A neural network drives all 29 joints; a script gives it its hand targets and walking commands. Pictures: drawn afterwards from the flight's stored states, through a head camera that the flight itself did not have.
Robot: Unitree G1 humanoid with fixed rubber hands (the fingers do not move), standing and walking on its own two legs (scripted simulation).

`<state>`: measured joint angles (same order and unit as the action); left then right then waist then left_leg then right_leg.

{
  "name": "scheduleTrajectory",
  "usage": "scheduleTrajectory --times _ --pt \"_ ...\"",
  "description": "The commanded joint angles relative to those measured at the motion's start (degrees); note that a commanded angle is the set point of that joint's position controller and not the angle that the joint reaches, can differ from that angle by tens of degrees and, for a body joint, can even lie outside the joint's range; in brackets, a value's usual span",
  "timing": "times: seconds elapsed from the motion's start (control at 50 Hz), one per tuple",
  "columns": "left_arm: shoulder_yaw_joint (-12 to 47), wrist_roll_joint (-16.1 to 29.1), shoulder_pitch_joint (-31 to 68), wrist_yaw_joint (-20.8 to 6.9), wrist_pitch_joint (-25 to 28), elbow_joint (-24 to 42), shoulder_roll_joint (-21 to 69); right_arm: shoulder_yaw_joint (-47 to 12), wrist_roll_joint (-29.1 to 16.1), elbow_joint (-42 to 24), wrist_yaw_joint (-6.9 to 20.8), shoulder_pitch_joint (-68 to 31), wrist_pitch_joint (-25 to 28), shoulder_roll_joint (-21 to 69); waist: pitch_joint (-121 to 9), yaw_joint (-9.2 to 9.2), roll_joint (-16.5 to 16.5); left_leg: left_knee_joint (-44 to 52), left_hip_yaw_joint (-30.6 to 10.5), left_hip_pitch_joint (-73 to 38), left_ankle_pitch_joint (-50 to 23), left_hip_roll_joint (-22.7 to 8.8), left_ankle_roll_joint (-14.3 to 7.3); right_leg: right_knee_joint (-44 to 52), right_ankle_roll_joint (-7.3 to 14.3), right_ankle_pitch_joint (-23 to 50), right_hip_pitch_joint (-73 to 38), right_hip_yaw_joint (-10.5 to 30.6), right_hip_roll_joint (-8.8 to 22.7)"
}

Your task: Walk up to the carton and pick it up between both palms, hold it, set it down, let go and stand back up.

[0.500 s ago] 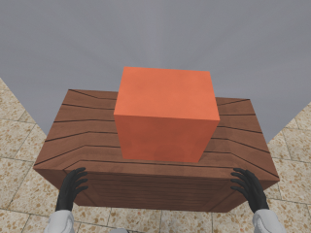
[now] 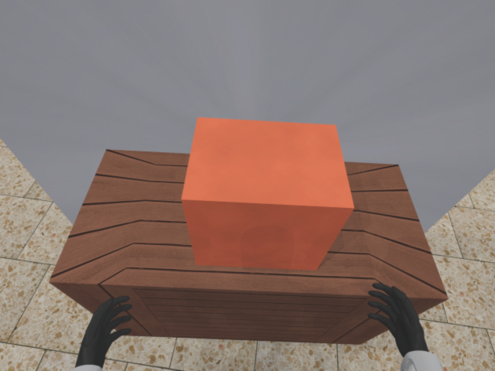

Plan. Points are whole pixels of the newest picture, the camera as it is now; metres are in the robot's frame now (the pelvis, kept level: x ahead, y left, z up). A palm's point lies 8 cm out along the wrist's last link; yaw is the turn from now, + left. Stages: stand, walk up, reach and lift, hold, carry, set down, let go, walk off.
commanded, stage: set down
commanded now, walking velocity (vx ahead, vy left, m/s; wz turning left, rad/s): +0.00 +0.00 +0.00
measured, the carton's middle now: (261, 199) +0.46 +0.01 -0.06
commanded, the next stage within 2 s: let go in 0.56 s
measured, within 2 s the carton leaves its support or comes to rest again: neither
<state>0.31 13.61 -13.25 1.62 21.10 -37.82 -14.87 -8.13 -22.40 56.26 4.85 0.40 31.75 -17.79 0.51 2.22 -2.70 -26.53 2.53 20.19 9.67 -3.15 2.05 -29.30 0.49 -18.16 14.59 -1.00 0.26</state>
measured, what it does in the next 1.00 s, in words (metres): stands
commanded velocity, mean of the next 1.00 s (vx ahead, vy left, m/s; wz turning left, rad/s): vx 0.00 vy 0.00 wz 0.00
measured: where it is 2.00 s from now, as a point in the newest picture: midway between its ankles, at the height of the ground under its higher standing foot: outside the picture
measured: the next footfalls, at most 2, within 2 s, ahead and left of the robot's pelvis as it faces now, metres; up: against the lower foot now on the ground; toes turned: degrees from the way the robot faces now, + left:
none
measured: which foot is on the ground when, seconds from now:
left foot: down 0.00-1.00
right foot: down 0.00-1.00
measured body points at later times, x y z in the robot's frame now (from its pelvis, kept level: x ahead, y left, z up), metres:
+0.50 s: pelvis +0.00 +0.00 +0.00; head +0.02 +0.02 +0.45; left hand +0.17 +0.25 -0.09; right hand +0.20 -0.24 -0.07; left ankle +0.04 +0.14 -0.74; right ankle -0.04 -0.11 -0.74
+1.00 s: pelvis +0.01 +0.01 +0.01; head +0.02 +0.03 +0.46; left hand +0.17 +0.26 -0.09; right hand +0.19 -0.21 -0.08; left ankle +0.04 +0.14 -0.74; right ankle -0.04 -0.11 -0.74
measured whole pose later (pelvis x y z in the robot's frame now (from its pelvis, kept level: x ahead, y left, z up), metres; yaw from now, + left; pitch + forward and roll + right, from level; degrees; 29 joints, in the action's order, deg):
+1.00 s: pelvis +0.01 +0.01 +0.01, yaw -1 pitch +0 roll +0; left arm -0.5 5.9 -11.3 -0.1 -2.3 -32.7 -14.9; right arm -8.1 -11.3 56.3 1.3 2.5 19.0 -13.8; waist 0.9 2.2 -2.7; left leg -23.7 3.5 14.0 9.6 -3.1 1.8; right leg -23.6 -0.2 -16.0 7.5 -0.1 0.3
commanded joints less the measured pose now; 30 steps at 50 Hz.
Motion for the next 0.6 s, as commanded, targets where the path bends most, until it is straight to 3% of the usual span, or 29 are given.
scheduleTrajectory --times 0.0,0.02,0.04,0.06,0.08,0.1,0.12,0.14,0.16,0.18,0.2,0.22,0.24,0.28,0.3,0.32,0.36,0.38,0.4,0.42,0.44,0.48,0.5,0.52,0.54,0.58 --pt "0.1 -1.1 5.0 0.5 0.2 14.9 -5.3 3.4 5.6 -12.4 0.2 -1.1 1.9 -5.4 -12.9 -0.45 0.3 0.4 -2.1 -22.4 -12.2 4.0 -1.1 9.4 -1.2 17.2 3.5 3.0 -0.5" --pt "-0.1 -1.0 7.2 0.8 -0.9 17.8 -6.2 2.8 5.1 -12.9 0.4 0.0 0.9 -4.0 -14.3 -0.35 2.0 0.5 -1.7 -22.0 -11.2 4.1 -1.3 10.5 -0.3 13.3 2.1 3.7 0.0" --pt "-0.3 -0.9 6.8 1.3 -0.9 19.1 -5.7 4.2 5.5 -14.2 0.4 -0.1 0.8 -4.4 -12.5 0.28 1.2 1.2 -2.0 -22.4 -9.7 3.3 -1.4 10.2 -0.4 10.7 3.4 3.2 -0.6" --pt "-0.4 -2.4 7.1 1.9 -2.1 16.2 -5.0 4.4 5.6 -11.2 1.0 -2.2 -0.3 -6.2 -11.4 0.73 3.3 1.6 -1.6 -23.3 -9.8 3.1 -0.7 10.0 0.3 9.3 4.8 1.8 -1.1" --pt "-0.1 -3.6 6.6 1.5 -3.5 13.2 -3.8 3.8 6.4 -8.7 0.8 0.1 -1.4 -4.2 -9.1 -0.2 2.5 2.0 -1.7 -24.6 -9.7 3.2 -0.8 11.5 0.0 9.8 4.9 2.0 -1.2" --pt "0.1 -3.7 8.5 1.4 -5.2 12.4 -4.1 3.5 6.2 -8.0 0.8 -2.1 -3.0 -5.0 -7.2 -0.6 3.7 2.0 -1.6 -23.7 -6.3 3.4 -0.8 12.3 0.0 5.3 5.5 3.2 -0.5" --pt "-0.2 -3.8 8.7 1.2 -6.3 13.2 -3.5 4.3 6.1 -9.6 0.8 -1.3 -3.6 -4.2 -7.8 0.06 3.2 2.8 -1.5 -24.1 -3.6 3.3 -1.0 12.8 0.2 2.2 4.8 3.2 -0.6" --pt "0.1 -4.3 10.7 0.8 -9.1 10.7 -4.0 5.0 8.0 -8.4 0.4 -3.0 -5.6 -4.6 -5.2 -0.88 1.3 3.2 -1.3 -22.8 0.1 3.6 -1.2 13.9 0.4 -3.2 6.6 3.3 -0.2" --pt "0.7 -3.1 10.8 1.5 -9.4 14.9 -4.4 6.1 8.8 -13.4 0.6 -5.0 -5.3 -5.8 -7.3 -0.59 1.5 3.5 -1.8 -22.8 -1.4 2.9 -1.5 13.0 1.1 -1.7 7.4 2.2 -0.7" --pt "0.5 -2.9 10.0 2.1 -8.7 14.4 -4.2 6.5 8.5 -13.9 0.9 -4.3 -5.3 -5.6 -8.0 1.02 1.1 3.3 -1.2 -21.5 -2.5 3.1 -1.2 11.9 0.5 -0.2 6.0 1.8 -0.9" --pt "0.5 -3.6 9.6 1.8 -10.6 12.7 -3.7 5.4 9.3 -10.9 0.8 -3.4 -6.7 -4.6 -6.9 0.77 1.0 3.1 -1.4 -23.1 -2.3 3.1 -1.4 12.7 0.3 0.1 6.3 2.2 -0.7" --pt "0.0 -3.3 10.6 2.3 -9.8 16.0 -4.4 6.6 9.2 -14.9 0.6 -4.6 -5.9 -5.3 -10.2 0.54 -0.6 2.7 -1.6 -23.0 -3.6 2.7 -1.4 12.5 0.5 0.7 6.1 1.8 -0.5" --pt "0.3 -3.9 10.7 2.2 -11.3 12.9 -3.7 6.5 9.3 -11.2 0.8 -3.3 -6.8 -4.8 -6.7 0.24 1.0 3.8 -1.7 -22.7 -0.8 3.0 -1.2 12.8 0.4 -0.8 6.5 2.1 -0.5" --pt "-0.1 -4.5 8.5 2.1 -11.6 13.5 -4.1 6.8 10.1 -11.3 0.4 -2.7 -6.6 -5.2 -9.6 0.41 2.0 3.0 -1.1 -24.7 -6.2 3.1 -0.8 12.8 0.5 5.6 5.2 1.0 -0.6" --pt "-0.3 -5.6 8.1 0.8 -13.1 10.2 -4.7 5.7 12.0 -10.1 -0.3 -0.9 -7.2 -3.6 -8.0 -1.25 -0.8 3.2 -0.6 -24.3 -6.1 3.5 -1.6 13.3 0.1 7.8 4.4 1.4 -0.6" --pt "-1.7 -5.6 7.2 1.2 -12.0 13.3 -5.1 6.9 11.1 -10.7 -0.3 -0.4 -6.3 -4.0 -9.4 0.21 1.3 2.4 0.1 -23.8 -10.8 3.8 -1.0 12.0 0.1 13.0 2.9 1.4 -0.6" --pt "-1.2 -5.4 7.0 0.8 -13.1 14.5 -4.3 6.4 12.4 -12.4 -0.5 -1.6 -6.3 -3.6 -11.0 0.03 -0.8 2.6 -0.6 -24.4 -11.2 3.2 -1.2 12.1 -0.2 12.7 2.8 0.5 -1.3" --pt "-1.6 -4.4 6.4 0.9 -11.6 16.2 -4.2 5.7 10.5 -15.5 -0.5 -1.2 -5.6 -4.3 -11.3 1.09 0.1 2.0 0.0 -25.6 -14.1 3.3 -1.0 11.4 -0.9 16.2 3.4 0.9 -1.1" --pt "-2.2 -4.7 5.7 0.3 -12.6 14.4 -4.4 4.6 12.0 -12.8 -1.2 0.6 -6.2 -3.5 -11.2 0.03 -2.5 2.1 0.3 -25.0 -14.2 3.9 -1.5 12.1 -1.3 19.0 0.3 1.5 -1.0" --pt "-2.6 -4.8 6.1 0.6 -11.4 17.0 -4.2 4.4 11.0 -13.9 -1.1 0.0 -5.6 -2.8 -11.6 0.47 0.0 2.1 0.2 -24.8 -15.3 3.7 -1.3 11.3 -1.4 21.8 0.2 1.9 -0.7" --pt "-2.4 -5.5 6.5 -1.0 -13.2 13.5 -4.3 4.7 11.8 -10.9 -2.1 0.0 -6.4 -2.5 -9.0 -0.95 -1.8 2.4 0.5 -25.1 -13.4 4.3 -1.2 12.5 -1.7 21.9 1.1 2.0 -0.2" --pt "-2.8 -6.8 6.4 -0.1 -12.6 17.1 -4.6 5.0 11.5 -11.0 -2.1 -0.2 -6.2 -2.8 -11.3 0.46 2.7 2.4 0.2 -26.8 -15.3 4.1 -0.3 11.8 -1.2 20.1 0.9 1.0 -1.1" --pt "-1.9 -7.1 7.1 -0.7 -13.3 14.3 -3.8 4.6 12.5 -8.7 -2.2 0.1 -6.9 -1.7 -8.4 -0.99 1.6 2.4 0.3 -26.9 -14.6 4.0 -0.6 12.8 -1.1 19.3 1.6 1.5 -0.8" --pt "-2.3 -6.5 7.1 -0.8 -14.1 16.5 -4.8 5.4 12.8 -11.4 -2.6 0.1 -7.0 -2.6 -10.1 -0.86 -0.2 2.2 0.1 -26.3 -14.1 4.0 -0.9 12.9 -0.9 19.9 2.0 1.0 -1.2" --pt "-2.2 -6.9 7.9 -1.0 -14.5 14.8 -4.7 4.8 13.2 -9.6 -2.4 -0.3 -7.7 -1.8 -7.2 -1.69 1.2 3.0 0.2 -25.7 -13.4 3.7 -0.7 13.1 -1.0 18.5 2.4 1.2 -0.6" --pt "-2.8 -7.1 6.8 -1.4 -15.0 16.8 -5.3 5.1 13.8 -8.9 -2.8 2.0 -7.6 -1.7 -9.0 -1.48 0.7 2.4 0.2 -26.3 -15.1 4.2 -0.4 12.8 -1.6 23.0 -0.1 1.2 -0.5"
